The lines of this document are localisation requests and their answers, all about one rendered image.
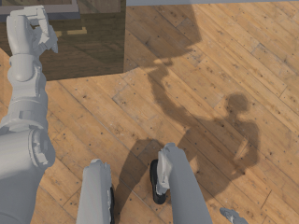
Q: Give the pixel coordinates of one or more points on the right robot hand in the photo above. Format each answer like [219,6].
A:
[232,216]

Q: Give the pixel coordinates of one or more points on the cabinet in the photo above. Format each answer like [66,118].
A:
[101,54]

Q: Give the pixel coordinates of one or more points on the handle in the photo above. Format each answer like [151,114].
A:
[54,12]
[71,35]

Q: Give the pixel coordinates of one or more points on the robot right foot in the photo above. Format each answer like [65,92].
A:
[157,198]

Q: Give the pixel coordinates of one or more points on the robot right thigh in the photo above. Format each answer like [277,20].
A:
[187,200]

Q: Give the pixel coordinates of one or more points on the left robot forearm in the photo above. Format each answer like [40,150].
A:
[28,106]

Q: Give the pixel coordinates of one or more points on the robot left upper arm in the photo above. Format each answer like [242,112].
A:
[24,158]

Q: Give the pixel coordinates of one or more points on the drawer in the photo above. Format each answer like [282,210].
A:
[84,6]

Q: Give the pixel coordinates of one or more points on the left robot hand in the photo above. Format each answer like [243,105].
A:
[23,39]

